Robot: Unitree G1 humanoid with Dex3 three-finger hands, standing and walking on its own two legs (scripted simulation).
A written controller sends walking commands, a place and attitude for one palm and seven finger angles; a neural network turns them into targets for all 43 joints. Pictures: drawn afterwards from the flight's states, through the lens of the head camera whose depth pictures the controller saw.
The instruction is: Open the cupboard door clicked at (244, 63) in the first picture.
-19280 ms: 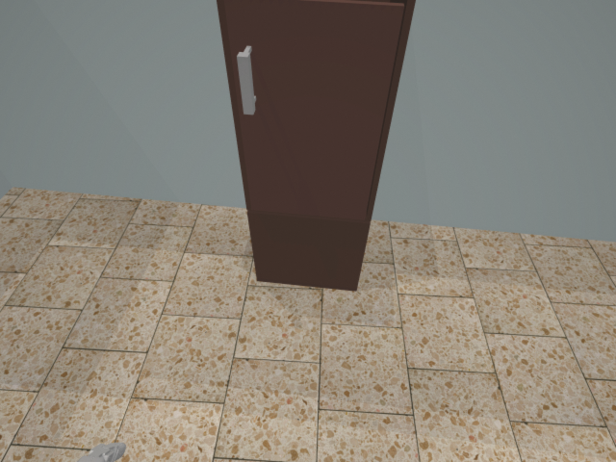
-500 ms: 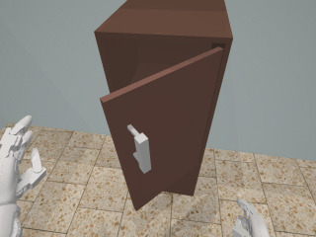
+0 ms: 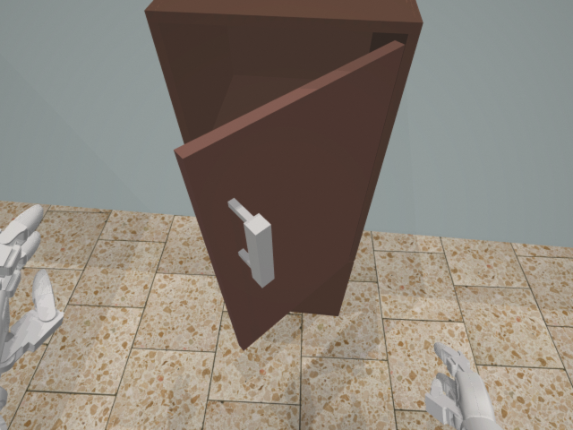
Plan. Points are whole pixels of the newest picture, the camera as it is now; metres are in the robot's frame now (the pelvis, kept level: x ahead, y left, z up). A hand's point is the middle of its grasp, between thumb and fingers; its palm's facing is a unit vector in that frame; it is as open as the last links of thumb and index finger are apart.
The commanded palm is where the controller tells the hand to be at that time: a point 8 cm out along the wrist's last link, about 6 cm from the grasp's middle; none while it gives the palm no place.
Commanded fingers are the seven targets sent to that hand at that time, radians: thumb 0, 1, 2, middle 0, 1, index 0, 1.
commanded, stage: step back with the hand held close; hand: left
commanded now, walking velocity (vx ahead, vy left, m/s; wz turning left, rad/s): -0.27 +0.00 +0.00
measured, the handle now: (250, 243) +0.33 +0.08 +0.09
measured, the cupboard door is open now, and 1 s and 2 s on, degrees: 47 47 47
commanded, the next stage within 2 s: stop stepping back and stand still in 0.82 s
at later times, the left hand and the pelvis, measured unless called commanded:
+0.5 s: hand out of the picture +0.12 +0.27 +0.15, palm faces +0.42 -0.80 -0.44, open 7.4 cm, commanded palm +0.05 +0.32 +0.17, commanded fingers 0.00 0.90 0.90 -0.20 -0.30 -0.20 -0.30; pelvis -0.09 +0.02 -0.03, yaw +1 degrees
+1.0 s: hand out of the picture +0.05 +0.24 +0.16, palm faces +0.29 -0.81 -0.51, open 7.4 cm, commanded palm +0.00 +0.29 +0.17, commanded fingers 0.00 0.90 0.90 -0.20 -0.30 -0.20 -0.30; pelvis -0.16 +0.00 -0.01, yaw -4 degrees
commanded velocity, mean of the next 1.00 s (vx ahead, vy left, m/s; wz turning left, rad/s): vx -0.28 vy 0.01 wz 0.00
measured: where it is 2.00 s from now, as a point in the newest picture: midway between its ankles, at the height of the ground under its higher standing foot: outside the picture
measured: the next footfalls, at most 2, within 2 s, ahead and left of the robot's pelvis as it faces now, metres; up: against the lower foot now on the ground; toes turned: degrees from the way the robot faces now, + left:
right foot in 0.82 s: -0.23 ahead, -0.12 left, +0.00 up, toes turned -3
left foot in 1.00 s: -0.06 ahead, +0.08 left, +0.00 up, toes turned -2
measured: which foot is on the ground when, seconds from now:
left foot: down 0.00-0.84, up 0.86-0.98, down 1.00-1.00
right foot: down 0.00-0.50, up 0.52-0.80, down 0.82-1.00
